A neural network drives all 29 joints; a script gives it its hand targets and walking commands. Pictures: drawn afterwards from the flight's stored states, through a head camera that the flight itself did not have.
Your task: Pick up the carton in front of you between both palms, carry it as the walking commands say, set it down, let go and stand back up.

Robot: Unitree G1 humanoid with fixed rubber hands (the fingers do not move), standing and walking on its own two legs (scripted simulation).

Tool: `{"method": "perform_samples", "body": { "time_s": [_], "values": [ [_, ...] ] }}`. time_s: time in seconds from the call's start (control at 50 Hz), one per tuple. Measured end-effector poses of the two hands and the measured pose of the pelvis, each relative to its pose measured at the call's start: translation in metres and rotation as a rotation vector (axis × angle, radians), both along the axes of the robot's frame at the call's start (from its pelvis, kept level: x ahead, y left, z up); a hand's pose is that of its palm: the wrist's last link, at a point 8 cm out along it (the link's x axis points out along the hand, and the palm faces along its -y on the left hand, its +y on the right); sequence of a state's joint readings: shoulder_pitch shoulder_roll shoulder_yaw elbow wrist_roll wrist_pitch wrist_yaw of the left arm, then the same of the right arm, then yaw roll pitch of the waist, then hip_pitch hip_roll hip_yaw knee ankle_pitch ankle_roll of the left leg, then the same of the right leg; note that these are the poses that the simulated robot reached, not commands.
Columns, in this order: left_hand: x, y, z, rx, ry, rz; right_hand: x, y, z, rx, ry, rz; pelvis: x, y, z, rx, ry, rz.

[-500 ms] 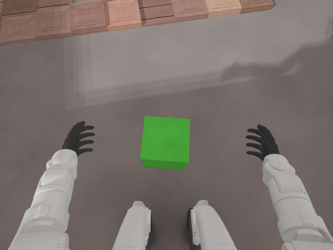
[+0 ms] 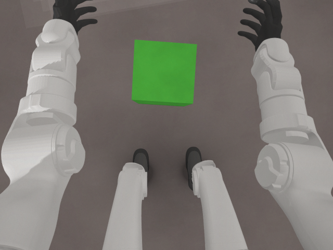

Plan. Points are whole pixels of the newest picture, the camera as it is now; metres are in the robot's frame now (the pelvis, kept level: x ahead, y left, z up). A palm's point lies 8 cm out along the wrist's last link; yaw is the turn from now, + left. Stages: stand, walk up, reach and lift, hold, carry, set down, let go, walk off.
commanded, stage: reach and lift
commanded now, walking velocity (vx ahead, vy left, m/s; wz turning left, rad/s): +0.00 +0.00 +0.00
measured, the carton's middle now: (163, 78) +0.52 +0.00 -0.52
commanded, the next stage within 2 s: none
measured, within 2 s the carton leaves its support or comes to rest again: leaves its support in 1.70 s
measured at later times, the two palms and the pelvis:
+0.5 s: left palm (102, 66) +0.53 +0.19 -0.34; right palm (227, 72) +0.50 -0.19 -0.34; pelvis -0.01 -0.01 -0.19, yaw -1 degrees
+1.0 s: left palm (115, 70) +0.54 +0.18 -0.46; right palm (213, 76) +0.51 -0.18 -0.46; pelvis -0.03 +0.00 -0.28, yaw -2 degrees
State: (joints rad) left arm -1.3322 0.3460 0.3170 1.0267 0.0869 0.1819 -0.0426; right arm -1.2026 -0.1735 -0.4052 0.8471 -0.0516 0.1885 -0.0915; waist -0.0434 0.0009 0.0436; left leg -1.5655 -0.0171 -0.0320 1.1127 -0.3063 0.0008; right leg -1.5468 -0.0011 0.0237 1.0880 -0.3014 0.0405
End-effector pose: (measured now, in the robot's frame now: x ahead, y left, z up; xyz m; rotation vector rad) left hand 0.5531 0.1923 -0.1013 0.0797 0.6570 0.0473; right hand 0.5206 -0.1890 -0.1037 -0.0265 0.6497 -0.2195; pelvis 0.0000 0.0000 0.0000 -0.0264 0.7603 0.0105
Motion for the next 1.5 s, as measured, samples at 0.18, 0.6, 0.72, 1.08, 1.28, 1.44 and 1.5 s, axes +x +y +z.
{"method": "perform_samples", "body": {
  "time_s": [0.18, 0.6, 0.72, 1.08, 1.28, 1.44, 1.5],
  "values": [
    [-0.005, -0.005, -0.070, -0.001, 0.030, 0.022, -0.005, 0.000, -0.069, 0.003, 0.032, -0.002, 0.022, -0.001, -0.034, -0.005, 0.144, -0.005],
    [-0.021, -0.002, -0.271, 0.013, 0.031, 0.046, -0.014, -0.002, -0.268, 0.009, 0.046, 0.008, -0.028, -0.008, -0.220, -0.008, 0.032, -0.017],
    [-0.021, -0.008, -0.311, 0.004, 0.066, 0.041, -0.014, 0.002, -0.307, 0.014, 0.083, 0.019, -0.036, -0.007, -0.248, -0.012, -0.021, -0.019],
    [-0.008, -0.017, -0.353, 0.005, 0.050, 0.014, -0.004, 0.010, -0.349, 0.020, 0.069, 0.029, -0.024, -0.004, -0.280, -0.014, -0.102, -0.023],
    [-0.018, -0.023, -0.351, 0.003, 0.063, 0.001, -0.011, 0.018, -0.347, 0.031, 0.075, 0.041, -0.030, -0.005, -0.277, -0.012, -0.102, -0.022],
    [-0.015, -0.042, -0.349, 0.003, 0.072, -0.014, -0.008, 0.038, -0.346, 0.050, 0.071, 0.047, -0.036, -0.005, -0.273, -0.013, -0.132, -0.023],
    [-0.013, -0.041, -0.347, 0.011, 0.088, -0.019, -0.008, 0.038, -0.346, 0.059, 0.075, 0.037, -0.036, -0.005, -0.275, -0.012, -0.141, -0.022]
  ]
}}
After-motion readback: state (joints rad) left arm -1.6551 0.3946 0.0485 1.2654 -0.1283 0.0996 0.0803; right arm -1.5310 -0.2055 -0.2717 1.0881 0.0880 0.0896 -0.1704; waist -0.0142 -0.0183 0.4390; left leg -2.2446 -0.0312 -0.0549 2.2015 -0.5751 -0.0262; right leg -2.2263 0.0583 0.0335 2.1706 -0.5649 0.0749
